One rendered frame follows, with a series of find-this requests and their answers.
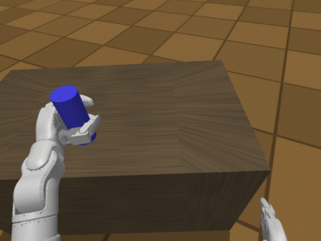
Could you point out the left robot hand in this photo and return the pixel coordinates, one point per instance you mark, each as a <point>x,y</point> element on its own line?
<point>51,127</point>

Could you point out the left robot arm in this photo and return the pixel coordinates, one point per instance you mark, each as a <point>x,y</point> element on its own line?
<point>36,194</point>

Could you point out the right robot hand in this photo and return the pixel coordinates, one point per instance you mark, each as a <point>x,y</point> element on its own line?
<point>272,229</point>

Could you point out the can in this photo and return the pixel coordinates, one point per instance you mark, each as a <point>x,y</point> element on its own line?
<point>69,105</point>

